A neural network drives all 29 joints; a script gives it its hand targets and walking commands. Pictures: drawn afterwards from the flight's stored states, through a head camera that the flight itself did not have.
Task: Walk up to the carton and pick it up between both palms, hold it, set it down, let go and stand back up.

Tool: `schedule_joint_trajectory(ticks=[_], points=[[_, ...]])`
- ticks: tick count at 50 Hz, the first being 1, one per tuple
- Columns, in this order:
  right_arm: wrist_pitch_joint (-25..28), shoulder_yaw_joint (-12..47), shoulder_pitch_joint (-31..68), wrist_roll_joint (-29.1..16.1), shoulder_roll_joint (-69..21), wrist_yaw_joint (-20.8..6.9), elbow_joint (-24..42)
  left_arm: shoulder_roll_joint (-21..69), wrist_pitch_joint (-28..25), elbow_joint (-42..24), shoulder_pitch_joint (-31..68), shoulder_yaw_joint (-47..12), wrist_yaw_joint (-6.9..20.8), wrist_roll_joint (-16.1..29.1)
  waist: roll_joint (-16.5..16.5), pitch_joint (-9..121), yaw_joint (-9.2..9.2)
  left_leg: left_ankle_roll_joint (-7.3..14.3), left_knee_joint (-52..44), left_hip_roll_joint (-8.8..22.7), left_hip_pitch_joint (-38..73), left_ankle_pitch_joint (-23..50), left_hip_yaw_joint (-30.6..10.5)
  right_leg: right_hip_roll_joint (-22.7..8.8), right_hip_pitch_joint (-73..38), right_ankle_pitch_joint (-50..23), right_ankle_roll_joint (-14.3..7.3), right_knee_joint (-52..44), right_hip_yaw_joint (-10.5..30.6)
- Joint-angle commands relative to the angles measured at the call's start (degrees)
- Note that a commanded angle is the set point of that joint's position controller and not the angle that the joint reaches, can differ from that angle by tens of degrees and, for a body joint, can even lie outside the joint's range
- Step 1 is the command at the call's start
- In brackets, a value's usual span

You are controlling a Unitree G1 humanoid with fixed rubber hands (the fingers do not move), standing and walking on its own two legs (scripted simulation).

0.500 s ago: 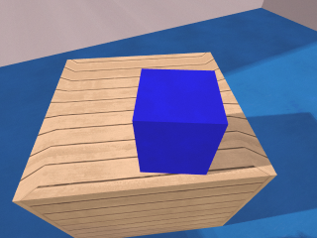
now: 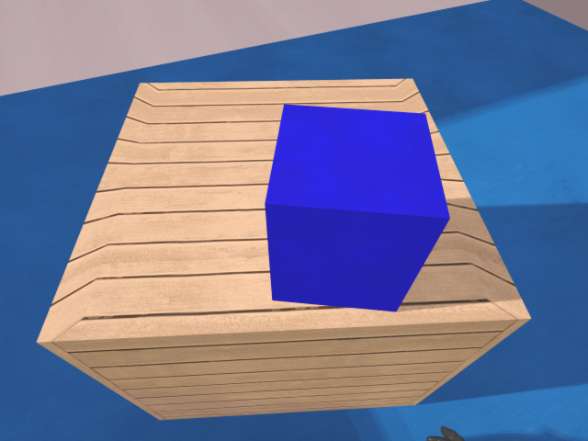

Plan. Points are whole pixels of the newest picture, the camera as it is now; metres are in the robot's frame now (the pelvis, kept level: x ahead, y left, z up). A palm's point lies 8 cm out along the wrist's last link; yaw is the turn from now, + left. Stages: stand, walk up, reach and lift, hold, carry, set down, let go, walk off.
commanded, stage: walk up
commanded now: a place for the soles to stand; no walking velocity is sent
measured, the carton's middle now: (343, 213) +0.44 -0.06 +0.04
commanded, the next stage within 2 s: reach and lift in 0.98 s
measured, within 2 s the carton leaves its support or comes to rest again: neither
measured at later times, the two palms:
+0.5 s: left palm out of the picture +0.03 +0.24 -0.13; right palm out of the picture +0.07 -0.21 -0.11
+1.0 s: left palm out of the picture +0.06 +0.23 -0.12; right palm out of the picture +0.11 -0.22 -0.11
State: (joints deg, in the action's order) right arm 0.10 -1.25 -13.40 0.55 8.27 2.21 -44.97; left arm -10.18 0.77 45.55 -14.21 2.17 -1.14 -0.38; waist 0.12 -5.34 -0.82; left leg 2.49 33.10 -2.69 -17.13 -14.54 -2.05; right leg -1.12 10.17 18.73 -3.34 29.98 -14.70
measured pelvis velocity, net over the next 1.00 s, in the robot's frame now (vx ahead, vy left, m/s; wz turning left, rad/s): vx -0.01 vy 0.00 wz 0.05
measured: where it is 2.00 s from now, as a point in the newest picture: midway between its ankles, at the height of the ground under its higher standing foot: outside the picture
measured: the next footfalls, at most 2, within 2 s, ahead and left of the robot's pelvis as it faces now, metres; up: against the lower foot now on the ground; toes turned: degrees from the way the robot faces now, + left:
none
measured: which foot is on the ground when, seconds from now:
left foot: down 0.00-1.00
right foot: down 0.00-1.00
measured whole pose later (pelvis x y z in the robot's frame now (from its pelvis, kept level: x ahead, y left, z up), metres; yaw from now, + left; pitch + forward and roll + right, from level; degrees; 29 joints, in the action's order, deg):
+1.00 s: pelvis -0.01 +0.00 +0.00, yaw +3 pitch -1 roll -1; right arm -0.1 -1.0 -14.5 0.9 8.5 1.4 -39.9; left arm -11.1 0.5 42.2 -15.0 1.7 0.3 -0.8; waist 0.1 -3.6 -0.8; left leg 2.1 34.3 -3.9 -20.0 -13.4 -4.9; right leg -2.0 11.9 19.0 -3.8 31.4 -17.6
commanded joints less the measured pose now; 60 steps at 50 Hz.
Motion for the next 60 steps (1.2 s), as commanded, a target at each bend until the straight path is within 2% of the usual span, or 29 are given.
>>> schedule_joint_trajectory(ticks=[1, 3, 5, 7, 12, 14, 16, 17, 20, 21, 23, 27, 29, 30, 35, 38, 40, 43, 45, 47, 49, 50, 51, 52, 53, 55, 57, 58, 60], points=[[0.72, -1.25, -0.97, 0.32, 5.17, 0.13, 5.25, -5.35, -0.67, -4.11, -1.03, 1.09, 0.12, -0.13, -0.33, 6.17, -0.16, 1.16, -2.7, 5.06, 0.22, 12.21, -6.25, -9.36, -1.23, -6.48, -1.82, -6.28, 9.11], [0.76, -1.3, -0.51, 0.25, 5.23, -0.03, 5.46, -5.82, -0.56, -4.29, -0.95, 1.11, 0.15, -0.24, -2.1, 5.22, -0.29, 1.14, -2.77, 4.8, -1.04, 11.47, -6.52, -9.27, -0.43, -4.94, -1.65, -6.55, 9.07], [0.77, -1.26, -0.66, 0.22, 5.23, -0.15, 5.98, -5.64, -0.44, -4.34, -0.58, 1.02, 0.31, -0.3, -0.48, 4.24, 0.04, 1.13, -2.91, 4.95, -1.61, 10.24, -6.99, -8.97, 0.65, -3.34, -1.57, -6.69, 8.91], [0.86, -1.41, -1.1, 0.32, 5.93, -0.25, 6.61, -5.93, -0.31, -4.56, 0.33, 0.97, 0.46, -0.21, -1.12, 4.39, 0.42, 1.24, -4.34, 5.1, -2.04, 7.78, -7.99, -8.76, 0.73, 0.09, -1.65, -6.71, 9.2], [1.03, -1.42, -1.72, 0.04, 6.21, -0.56, 7.22, -5.43, -0.28, -4.84, -0.31, 0.6, 0.96, -0.25, -3.25, 2.52, 0.38, 2.27, -9.85, 6.67, -6.38, 0.89, -13.15, -5.82, -1.16, 2.79, -0.45, -4.58, 8.36], [1.02, -1.37, -1.85, -0.15, 6.27, -0.81, 7.38, -5.15, -0.54, -4.73, -1.48, 0.54, 1.22, -0.32, -3.51, 3.4, -0.08, 2.18, -12.45, 7.22, -7.08, -2.16, -15.18, -4.3, -2.93, 3.28, -0.25, -4.28, 8.73], [1.04, -1.33, -0.81, -0.22, 6.16, -0.93, 7.99, -5.18, -0.83, -5.19, -2.49, 0.63, 1.29, -0.33, -5.77, 3.67, -0.43, 1.81, -13.29, 6.81, -8.25, -4.78, -15.49, -4.64, -2.98, 4.2, -0.47, -4.69, 9.39], [0.97, -1.35, -1.37, -0.21, 5.83, -1.02, 8.16, -5.28, -0.93, -5.13, -2.78, 0.61, 1.28, -0.51, -4.68, 3.23, -0.4, 1.39, -13.57, 6.6, -8.97, -5.7, -15.24, -4.59, -3.95, 4.38, -0.74, -5.28, 9.85], [1.11, -1.36, -1.39, 0.05, 5.68, -1.22, 8.48, -5.47, -1.69, -4.6, -3.91, 0.52, 1.46, -0.21, -1.92, 4.76, -0.56, 0.6, -9.93, 4.51, -5.18, -1.57, -11.64, -7.06, -2.25, 2.85, -1.16, -8.35, 10.84], [1.1, -1.38, -1.99, 0.22, 5.57, -1.3, 8.15, -6.05, -1.82, -4.54, -3.63, 0.76, 1.38, -0.1, -2.77, 4.5, -0.11, 0.28, -8.03, 3.75, -4.65, -1.02, -10.05, -8.25, -1.52, 3.32, -1.44, -9.17, 10.9], [1.21, -1.38, -2.09, 0.44, 5.13, -1.42, 8.52, -6.7, -1.89, -4.92, -2.99, 0.87, 1.15, -0.02, -0.22, 4.53, 0.04, 0.16, -5.49, 2.81, -2.44, 2.08, -8.02, -9.79, 1.18, 4.1, -1.6, -10.7, 10.64], [1.09, -1.21, -3.83, 0.73, 4.74, -1.2, 8.19, -7.0, -1.51, -5.61, -1.42, 1.0, 1.02, -0.02, -0.04, 3.04, 1.18, 0.1, -3.38, 2.67, -1.36, 3.12, -6.14, -11.41, 3.87, 5.16, -2.06, -11.42, 9.84], [1.08, -1.29, -3.28, 0.75, 4.77, -1.0, 8.67, -6.7, -1.24, -5.48, -1.88, 0.97, 1.13, 0.01, 1.74, 2.4, 0.88, 0.43, -2.99, 3.09, -1.72, 3.7, -6.69, -10.71, 4.2, 4.89, -1.89, -11.01, 8.95], [1.14, -1.21, -3.03, 0.8, 5.13, -0.95, 8.9, -6.58, -1.11, -5.61, -2.31, 0.92, 1.15, 0.01, 0.25, 1.92, 0.54, 0.56, -2.86, 3.08, -2.21, 3.47, -6.74, -10.69, 4.31, 5.19, -2.09, -10.89, 8.85], [1.47, -1.22, -3.48, 0.67, 5.32, -0.74, 9.26, -6.82, -0.72, -6.22, -2.37, 1.06, 1.27, -0.09, -2.4, 4.55, 0.52, 1.24, -3.93, 3.89, -2.45, 7.32, -8.97, -9.17, 0.98, 1.85, -1.68, -6.96, 7.84], [1.55, -1.47, -2.8, 0.29, 6.33, -0.63, 9.79, -6.68, -0.71, -6.42, -2.86, 1.0, 1.42, -0.19, -3.23, 5.74, 0.11, 2.25, -6.18, 5.2, -3.5, 6.86, -12.85, -7.03, -1.84, -0.48, -1.15, -4.1, 7.79], [1.35, -1.46, -2.6, 0.1, 6.66, -0.44, 9.84, -6.3, -0.58, -7.15, -2.95, 0.96, 1.42, -0.23, -5.21, 5.12, -0.19, 2.64, -7.75, 5.7, -5.56, 6.13, -14.76, -6.06, -2.52, -0.23, -0.97, -2.79, 7.83], [1.2, -1.28, -2.89, -0.13, 6.38, -0.46, 9.44, -6.14, -0.73, -6.71, -3.73, 0.87, 1.31, -0.48, -3.3, 4.54, -0.35, 2.75, -8.07, 6.15, -7.34, 5.99, -16.24, -5.69, -3.89, -1.07, -1.12, -3.15, 8.78], [1.17, -1.14, -1.99, -0.02, 6.18, -0.52, 9.89, -6.11, -1.01, -7.06, -3.5, 0.88, 1.28, -0.46, -1.98, 4.97, -0.53, 1.73, -6.55, 4.77, -7.49, 6.76, -13.57, -6.94, -4.35, -2.94, -1.62, -4.56, 9.46], [1.07, -1.12, -0.99, 0.45, 5.42, -0.59, 9.98, -6.64, -1.34, -6.82, -3.27, 0.95, 1.2, -0.38, -1.69, 5.77, -0.36, 0.6, -1.67, 2.34, -4.93, 7.45, -8.72, -10.8, -2.96, -4.8, -2.78, -7.36, 10.51], [0.99, -1.06, -1.26, 0.81, 5.02, -0.53, 10.38, -7.26, -1.38, -7.0, -1.99, 1.15, 1.08, -0.29, -0.34, 6.07, 0.09, 0.22, -0.09, 1.95, -3.72, 8.45, -6.84, -12.44, -1.54, -6.6, -3.47, -7.28, 9.68], [6.32, -6.64, 21.33, 5.09, 3.74, -2.5, -0.68, -12.12, 4.12, -17.64, 20.92, -1.44, 0.13, 3.83, 3.24, 6.97, 1.5, -2.01, 2.89, 5.78, -15.37, 2.0, -2.51, -3.44, 22.2, -1.61, -2.95, 6.05, 16.29], [8.25, -7.73, 19.18, 5.93, 5.08, -3.77, -2.63, -12.25, 7.42, -16.73, 18.18, -3.38, -1.16, 3.62, 2.62, 8.17, 1.79, -2.86, 4.96, 6.38, -18.98, -2.55, -0.66, -3.9, 24.86, 2.34, -2.59, 8.06, 15.73], [9.64, -7.55, 19.2, 5.13, 4.12, -4.98, -3.4, -10.68, 9.9, -17.17, 17.77, -4.19, -1.65, 5.35, 3.09, 12.48, 1.32, -3.17, 4.98, 6.74, -19.64, -3.3, -0.58, -3.33, 21.65, 2.17, -2.39, 9.76, 15.37], [10.76, -6.19, 18.4, 4.24, 3.07, -5.68, -3.04, -9.84, 11.55, -18.8, 16.09, -3.6, -2.34, 6.54, 3.63, 17.36, -0.02, -2.83, 5.01, 6.22, -18.83, -1.92, 0.23, -2.88, 17.41, -0.24, -1.61, 10.72, 15.77], [12.62, -5.72, 11.21, 3.59, 3.89, -5.29, -5.19, -7.42, 13.41, -22.33, 6.61, -1.32, -3.04, 6.04, 2.01, 23.98, -1.33, -2.31, 3.76, 5.57, -13.13, 8.55, 0.61, -1.13, 11.14, -10.2, -0.95, 9.46, 16.63], [15.15, -4.34, 6.8, -0.42, 6.29, -5.11, -7.05, -7.04, 13.64, -27.66, -1.22, 0.34, -2.53, 4.8, -0.16, 27.85, -2.96, -2.31, 3.12, 4.86, -4.56, 22.45, -0.24, 1.24, 5.07, -21.6, -1.12, 7.08, 18.1], [15.92, -2.84, 5.9, -2.45, 6.6, -4.72, -7.2, -7.93, 13.81, -28.92, -3.76, 0.76, -1.94, 4.28, -0.25, 27.76, -3.2, -2.34, 2.24, 4.06, -1.12, 25.54, -0.22, 1.55, 2.3, -25.41, -0.9, 4.44, 18.96], [16.5, 0.1, 7.8, -4.96, 5.61, -3.77, -6.1, -8.16, 14.38, -28.14, -5.64, 1.45, -1.02, 3.16, -0.58, 24.29, -3.34, -2.37, -1.65, 3.26, 1.51, 23.71, 0.24, 1.02, -1.41, -25.66, -0.21, -0.57, 19.69]])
